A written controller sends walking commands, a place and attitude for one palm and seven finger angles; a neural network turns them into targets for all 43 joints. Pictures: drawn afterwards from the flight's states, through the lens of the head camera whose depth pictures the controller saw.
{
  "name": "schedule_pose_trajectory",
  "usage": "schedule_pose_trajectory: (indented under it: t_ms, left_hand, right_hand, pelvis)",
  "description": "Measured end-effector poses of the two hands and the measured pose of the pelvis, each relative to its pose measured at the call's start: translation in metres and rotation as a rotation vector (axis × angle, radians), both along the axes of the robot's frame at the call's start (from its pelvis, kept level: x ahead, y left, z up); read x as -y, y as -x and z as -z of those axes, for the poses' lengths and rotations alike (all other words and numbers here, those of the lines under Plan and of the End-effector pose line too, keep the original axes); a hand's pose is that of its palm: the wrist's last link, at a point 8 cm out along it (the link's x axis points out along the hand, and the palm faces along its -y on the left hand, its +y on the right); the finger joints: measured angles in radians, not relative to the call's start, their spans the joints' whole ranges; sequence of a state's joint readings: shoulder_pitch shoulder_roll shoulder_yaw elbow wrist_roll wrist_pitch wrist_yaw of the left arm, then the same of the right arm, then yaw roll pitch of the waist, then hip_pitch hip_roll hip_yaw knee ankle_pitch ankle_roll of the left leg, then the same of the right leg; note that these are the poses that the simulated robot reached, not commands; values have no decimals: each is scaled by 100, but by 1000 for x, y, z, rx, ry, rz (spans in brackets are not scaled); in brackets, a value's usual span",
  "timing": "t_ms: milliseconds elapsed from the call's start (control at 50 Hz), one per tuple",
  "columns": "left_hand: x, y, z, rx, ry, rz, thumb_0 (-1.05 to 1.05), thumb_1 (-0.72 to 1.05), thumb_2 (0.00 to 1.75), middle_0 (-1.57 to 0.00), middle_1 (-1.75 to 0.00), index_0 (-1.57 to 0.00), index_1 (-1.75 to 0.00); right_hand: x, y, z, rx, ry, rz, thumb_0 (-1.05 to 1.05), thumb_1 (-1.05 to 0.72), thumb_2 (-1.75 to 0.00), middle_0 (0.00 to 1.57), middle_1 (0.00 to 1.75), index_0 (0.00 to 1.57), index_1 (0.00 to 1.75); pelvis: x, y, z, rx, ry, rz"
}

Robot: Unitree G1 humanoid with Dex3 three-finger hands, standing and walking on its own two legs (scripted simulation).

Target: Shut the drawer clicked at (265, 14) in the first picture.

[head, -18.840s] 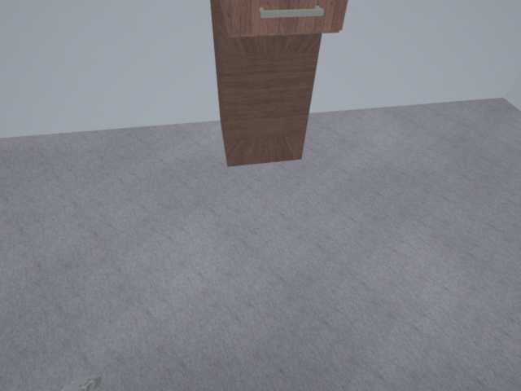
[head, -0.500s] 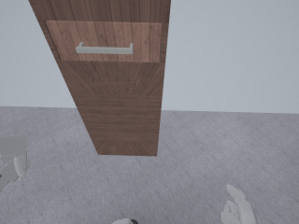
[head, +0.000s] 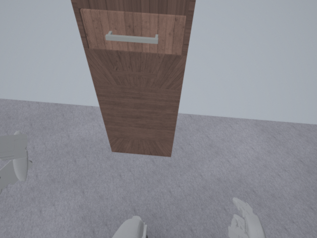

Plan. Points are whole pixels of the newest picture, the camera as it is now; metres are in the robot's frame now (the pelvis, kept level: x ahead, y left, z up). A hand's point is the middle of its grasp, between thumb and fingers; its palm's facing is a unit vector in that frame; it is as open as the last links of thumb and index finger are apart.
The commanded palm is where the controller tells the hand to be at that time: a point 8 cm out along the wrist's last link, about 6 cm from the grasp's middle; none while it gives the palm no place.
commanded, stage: stop stepping back and stand still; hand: left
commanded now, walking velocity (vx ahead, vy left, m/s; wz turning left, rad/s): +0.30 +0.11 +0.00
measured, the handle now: (132, 36) +0.76 +0.18 +0.14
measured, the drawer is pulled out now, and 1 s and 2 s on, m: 0.00 0.00 0.00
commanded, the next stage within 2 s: let the arm hang, fingers relaxed in 0.68 s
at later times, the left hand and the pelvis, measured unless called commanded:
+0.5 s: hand out of the picture +0.11 +0.26 +0.19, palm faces +0.38 -0.82 -0.42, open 3.2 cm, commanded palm +0.07 +0.30 +0.19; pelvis -0.07 +0.03 +0.02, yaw -2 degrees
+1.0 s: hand out of the picture +0.07 +0.23 -0.12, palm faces +0.06 -0.96 -0.26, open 3.0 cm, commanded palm none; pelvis -0.06 +0.03 +0.00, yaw +2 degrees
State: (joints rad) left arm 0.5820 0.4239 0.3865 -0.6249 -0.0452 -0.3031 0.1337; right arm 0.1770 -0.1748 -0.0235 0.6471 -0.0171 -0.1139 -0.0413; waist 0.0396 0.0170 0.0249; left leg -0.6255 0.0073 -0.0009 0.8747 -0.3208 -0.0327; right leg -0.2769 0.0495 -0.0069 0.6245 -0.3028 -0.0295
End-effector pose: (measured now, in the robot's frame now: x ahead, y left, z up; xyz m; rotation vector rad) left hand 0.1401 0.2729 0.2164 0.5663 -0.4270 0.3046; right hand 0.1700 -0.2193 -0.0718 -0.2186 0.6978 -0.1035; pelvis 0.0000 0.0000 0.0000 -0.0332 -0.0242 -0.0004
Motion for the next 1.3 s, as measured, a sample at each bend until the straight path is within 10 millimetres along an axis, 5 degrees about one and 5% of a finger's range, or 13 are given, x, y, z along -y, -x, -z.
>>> schedule_pose_trajectory:
  t_ms: [200,300,480,640,780,820,900,960,1020,1180,1300]
  left_hand:
    - [-35,25,21,-76,90,-40,1,89,90,-141,-160,-141,-159]
    - [-31,45,9,-102,50,-23,1,89,90,-140,-160,-141,-159]
    - [-26,65,12,-110,72,-37,1,89,90,-140,-160,-141,-159]
    - [-39,53,23,-86,86,-39,1,89,90,-140,-160,-141,-159]
    - [-21,46,11,-115,3,-22,1,89,90,-140,-160,-141,-159]
    - [-22,34,36,-230,8,-17,1,89,90,-140,-160,-141,-159]
    - [-34,21,162,-709,244,-140,0,90,90,-136,-156,-137,-156]
    - [-20,49,258,-1066,416,-200,0,91,90,-129,-150,-130,-149]
    - [11,100,321,-1377,539,-205,1,91,90,-119,-141,-120,-140]
    - [-6,196,341,-1661,598,-385,1,91,89,-91,-117,-91,-109]
    - [-4,238,336,-1782,604,-432,1,91,89,-68,-87,-68,-83]
  right_hand:
    - [-12,57,-21,11,66,35,1,-91,-90,20,30,21,30]
    - [-20,85,-28,32,17,52,1,-91,-90,20,30,21,30]
    - [-7,114,-9,-60,27,81,1,-91,-90,21,30,21,30]
    - [-5,121,-6,-30,60,136,1,-91,-90,20,30,21,30]
    - [-17,111,2,-33,-27,87,1,-91,-90,20,30,21,30]
    - [-16,107,14,-77,-56,50,1,-91,-90,20,30,21,30]
    - [-13,109,40,-228,-76,24,1,-91,-90,20,30,21,30]
    - [-11,120,48,-302,-54,33,1,-91,-90,20,30,21,30]
    - [-10,141,46,-386,-22,60,1,-91,-90,20,30,20,30]
    - [-17,201,46,-623,0,103,1,-91,-90,20,29,20,30]
    - [-32,230,53,-698,-44,129,0,-91,-90,20,29,20,30]
  pelvis:
    - [-24,41,-10,-4,-34,0]
    - [-25,56,-19,-5,-14,6]
    - [-25,74,-15,-4,-33,30]
    - [-35,72,-6,16,-45,26]
    - [-22,64,-8,1,-37,25]
    - [-22,62,-8,-19,-32,5]
    - [-26,59,-5,-26,-44,-36]
    - [-28,58,-1,-10,-36,-47]
    - [-27,57,-4,4,-41,-36]
    - [-28,57,-16,2,-22,-31]
    - [-36,60,-20,13,-24,-22]
